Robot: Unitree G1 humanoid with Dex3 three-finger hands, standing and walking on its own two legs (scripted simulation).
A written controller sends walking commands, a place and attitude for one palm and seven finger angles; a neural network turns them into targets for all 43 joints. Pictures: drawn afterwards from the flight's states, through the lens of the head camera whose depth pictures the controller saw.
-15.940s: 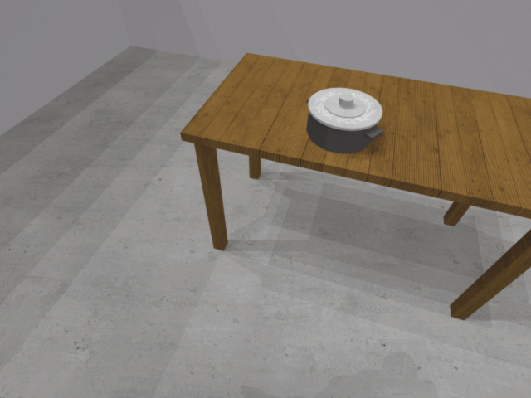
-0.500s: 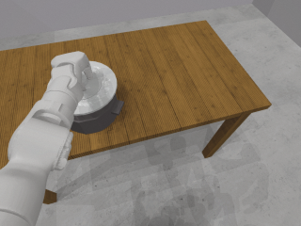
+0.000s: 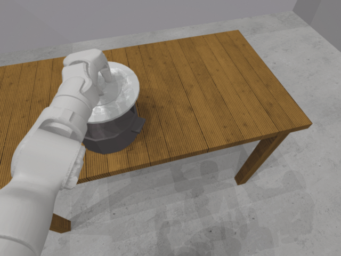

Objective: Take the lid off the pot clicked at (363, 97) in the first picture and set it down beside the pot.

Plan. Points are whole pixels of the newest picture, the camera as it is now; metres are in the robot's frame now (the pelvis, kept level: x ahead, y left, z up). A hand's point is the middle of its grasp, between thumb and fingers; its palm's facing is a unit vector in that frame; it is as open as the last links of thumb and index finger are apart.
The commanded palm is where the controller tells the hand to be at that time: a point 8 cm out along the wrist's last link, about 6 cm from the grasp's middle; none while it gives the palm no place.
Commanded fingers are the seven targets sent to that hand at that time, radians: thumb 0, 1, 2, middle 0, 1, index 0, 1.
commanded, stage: lift the lid straight up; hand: left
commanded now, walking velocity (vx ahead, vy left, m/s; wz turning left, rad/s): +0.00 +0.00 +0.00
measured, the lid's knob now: (97, 83) +0.54 +0.14 +0.08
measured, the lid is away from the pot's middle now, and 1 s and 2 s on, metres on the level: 0.02 0.01 0.12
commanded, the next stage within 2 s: move the lid sideways beside the pot in 0.78 s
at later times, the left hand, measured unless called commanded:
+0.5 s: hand (86, 73) +0.51 +0.14 +0.15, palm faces -0.31 -0.12 -0.94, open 6.7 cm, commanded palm +0.52 +0.15 +0.22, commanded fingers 0.00 0.89 0.63 -0.94 -1.07 -0.90 -1.06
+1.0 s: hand (82, 71) +0.50 +0.15 +0.15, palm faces -0.32 -0.14 -0.94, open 6.7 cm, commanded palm +0.51 +0.16 +0.22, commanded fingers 0.00 0.89 0.63 -0.94 -1.07 -0.90 -1.06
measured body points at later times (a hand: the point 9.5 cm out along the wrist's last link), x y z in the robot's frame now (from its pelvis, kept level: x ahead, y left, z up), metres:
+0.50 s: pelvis -0.01 +0.00 +0.00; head +0.06 -0.01 +0.45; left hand +0.52 +0.15 +0.20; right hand +0.02 -0.27 -0.14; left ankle -0.02 +0.08 -0.74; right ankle -0.04 -0.11 -0.74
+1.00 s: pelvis -0.01 +0.00 +0.00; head +0.05 -0.01 +0.45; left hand +0.51 +0.15 +0.21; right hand +0.03 -0.27 -0.13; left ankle -0.02 +0.08 -0.74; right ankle -0.04 -0.11 -0.74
